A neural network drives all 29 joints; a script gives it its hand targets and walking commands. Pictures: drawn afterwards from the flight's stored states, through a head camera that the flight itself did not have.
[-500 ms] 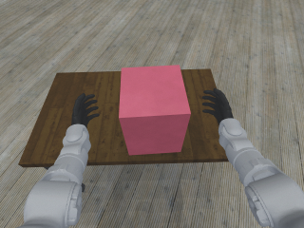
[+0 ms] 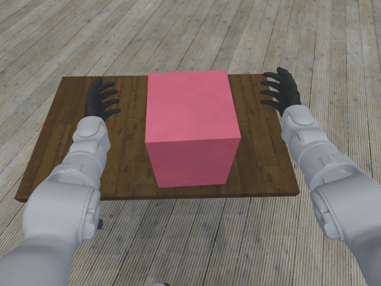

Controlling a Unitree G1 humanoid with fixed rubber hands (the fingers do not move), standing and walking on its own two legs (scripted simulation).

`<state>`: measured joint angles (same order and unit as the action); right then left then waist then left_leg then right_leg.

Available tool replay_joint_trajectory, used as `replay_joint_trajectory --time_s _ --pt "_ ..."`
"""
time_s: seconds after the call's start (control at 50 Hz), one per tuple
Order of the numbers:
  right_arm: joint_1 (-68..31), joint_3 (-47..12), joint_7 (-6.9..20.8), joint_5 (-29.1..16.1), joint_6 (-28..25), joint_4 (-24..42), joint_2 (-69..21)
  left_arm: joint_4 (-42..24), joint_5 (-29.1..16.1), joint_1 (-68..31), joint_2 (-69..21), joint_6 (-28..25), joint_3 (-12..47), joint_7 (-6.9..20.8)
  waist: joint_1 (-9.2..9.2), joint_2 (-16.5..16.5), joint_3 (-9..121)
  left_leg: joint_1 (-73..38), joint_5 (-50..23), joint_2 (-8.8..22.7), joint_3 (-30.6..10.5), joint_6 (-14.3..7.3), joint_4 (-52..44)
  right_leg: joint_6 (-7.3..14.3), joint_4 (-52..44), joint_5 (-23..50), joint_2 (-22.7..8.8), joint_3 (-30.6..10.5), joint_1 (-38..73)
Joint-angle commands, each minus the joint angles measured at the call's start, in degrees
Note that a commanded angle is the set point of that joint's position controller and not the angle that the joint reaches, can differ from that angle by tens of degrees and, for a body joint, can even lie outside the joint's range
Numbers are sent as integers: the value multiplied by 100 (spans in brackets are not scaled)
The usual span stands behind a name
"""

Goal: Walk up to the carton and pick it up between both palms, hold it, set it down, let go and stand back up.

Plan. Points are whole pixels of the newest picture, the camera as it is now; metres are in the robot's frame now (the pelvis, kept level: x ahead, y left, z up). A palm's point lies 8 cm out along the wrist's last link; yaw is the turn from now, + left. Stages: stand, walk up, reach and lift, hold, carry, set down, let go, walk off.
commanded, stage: reach and lift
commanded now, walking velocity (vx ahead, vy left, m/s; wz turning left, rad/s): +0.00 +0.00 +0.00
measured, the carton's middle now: (190, 133) +0.51 +0.05 -0.07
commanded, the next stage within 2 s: none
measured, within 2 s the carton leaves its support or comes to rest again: neither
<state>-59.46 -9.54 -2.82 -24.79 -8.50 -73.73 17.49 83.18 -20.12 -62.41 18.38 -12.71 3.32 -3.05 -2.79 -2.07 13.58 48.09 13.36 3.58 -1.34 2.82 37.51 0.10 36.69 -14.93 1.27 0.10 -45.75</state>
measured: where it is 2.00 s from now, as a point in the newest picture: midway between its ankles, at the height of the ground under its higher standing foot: outside the picture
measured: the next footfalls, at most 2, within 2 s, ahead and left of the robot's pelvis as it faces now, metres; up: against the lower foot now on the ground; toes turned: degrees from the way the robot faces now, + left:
none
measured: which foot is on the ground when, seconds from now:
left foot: down 0.00-1.00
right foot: down 0.00-1.00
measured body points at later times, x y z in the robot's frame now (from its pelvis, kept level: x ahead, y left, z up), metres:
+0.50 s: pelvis +0.01 +0.00 -0.01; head +0.16 +0.02 +0.41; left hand +0.48 +0.24 +0.00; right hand +0.52 -0.14 +0.02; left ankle +0.02 +0.15 -0.71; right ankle +0.01 -0.12 -0.71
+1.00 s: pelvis -0.01 +0.01 -0.05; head +0.17 +0.02 +0.36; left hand +0.47 +0.23 -0.05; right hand +0.50 -0.12 -0.04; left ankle +0.02 +0.15 -0.71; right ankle +0.01 -0.12 -0.71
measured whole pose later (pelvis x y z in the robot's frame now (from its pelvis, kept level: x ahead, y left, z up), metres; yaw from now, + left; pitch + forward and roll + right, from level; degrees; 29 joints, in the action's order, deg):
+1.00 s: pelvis -0.01 +0.01 -0.05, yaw -1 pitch +39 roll -2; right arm -62.9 -0.9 -3.4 -12.5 -22.1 -80.2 11.6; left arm 90.6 -16.1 -65.2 13.2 -27.5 -2.6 -3.6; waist -3.5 -1.5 17.5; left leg 73.0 17.5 3.2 -1.4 2.3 52.0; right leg -0.8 51.3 -19.2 1.0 -0.1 -70.6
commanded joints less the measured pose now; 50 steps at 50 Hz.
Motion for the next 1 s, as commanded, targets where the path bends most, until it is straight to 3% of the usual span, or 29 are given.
replay_joint_trajectory --time_s 0.0,0.1,0.24,0.26,0.36,0.44,0.54,0.8,0.98 --pt "-3011 175 28 -17 -234 930 1063 -936 -70 -2993 991 -315 -23 -1 -98 261 4634 -2551 -2558 -333 546 113 125 -80 -279 1712 168 255 1529" --pt "-3290 194 26 16 -205 873 1075 -643 -122 -3253 1018 -333 -17 45 -116 199 4854 -2133 -2547 -362 592 98 118 -136 -172 2150 121 223 1791" --pt "-2873 138 17 181 -470 568 888 -185 114 -2729 845 -621 -122 167 -80 49 4825 -1852 -2885 -364 603 120 195 -207 0 2920 85 248 2025" --pt "-2878 116 15 209 -539 565 810 -189 119 -2677 851 -698 -167 177 -139 5 4854 -1785 -2916 -375 622 115 215 -228 20 3041 72 203 2061" --pt "-2840 276 -18 384 -943 598 739 -329 239 -2731 781 -1070 -270 148 -41 218 5180 -1867 -3361 -364 605 223 433 -242 214 3296 124 320 1753" --pt "-2778 362 -3 498 -1223 466 692 -402 311 -2646 652 -1290 -308 69 -90 445 5499 -2126 -3732 -318 580 326 687 -221 336 3160 176 386 1256" --pt "-2727 458 -8 627 -1497 427 630 -422 399 -2594 594 -1558 -464 3 -138 430 5886 -2036 -3778 -310 575 352 928 -243 554 3081 211 429 912" --pt "-2897 647 -59 1009 -1748 253 324 -139 403 -2577 436 -1846 -556 11 -172 12 6085 -881 -2706 -362 690 251 1388 -299 1129 2327 203 314 560" --pt "-3268 1103 -84 1426 -1653 418 -4 -334 489 -2982 162 -1788 -590 -95 -187 67 6135 -644 -2300 -364 702 225 1542 -263 1212 1573 229 274 195"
